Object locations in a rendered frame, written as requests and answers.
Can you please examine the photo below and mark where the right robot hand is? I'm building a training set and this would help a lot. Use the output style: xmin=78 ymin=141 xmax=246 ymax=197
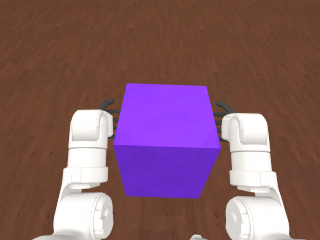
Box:
xmin=212 ymin=101 xmax=236 ymax=143

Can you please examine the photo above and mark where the robot right shin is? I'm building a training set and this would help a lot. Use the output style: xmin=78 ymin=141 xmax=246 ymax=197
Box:
xmin=191 ymin=234 xmax=202 ymax=239

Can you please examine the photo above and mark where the robot left forearm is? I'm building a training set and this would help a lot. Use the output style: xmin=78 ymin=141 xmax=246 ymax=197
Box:
xmin=53 ymin=109 xmax=113 ymax=230

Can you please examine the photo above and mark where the left robot hand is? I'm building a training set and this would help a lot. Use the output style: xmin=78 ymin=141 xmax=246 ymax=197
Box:
xmin=97 ymin=98 xmax=121 ymax=139

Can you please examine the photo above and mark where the robot right upper arm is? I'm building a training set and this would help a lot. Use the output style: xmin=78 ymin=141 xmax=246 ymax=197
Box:
xmin=225 ymin=196 xmax=306 ymax=240

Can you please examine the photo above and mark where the robot left upper arm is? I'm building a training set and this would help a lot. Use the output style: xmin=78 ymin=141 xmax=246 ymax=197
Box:
xmin=33 ymin=192 xmax=114 ymax=240

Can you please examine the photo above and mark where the carton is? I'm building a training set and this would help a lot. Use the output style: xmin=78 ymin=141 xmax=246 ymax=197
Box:
xmin=113 ymin=83 xmax=221 ymax=199

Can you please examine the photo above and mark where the robot right forearm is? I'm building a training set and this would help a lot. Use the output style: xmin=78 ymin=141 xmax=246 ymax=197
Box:
xmin=221 ymin=113 xmax=289 ymax=230

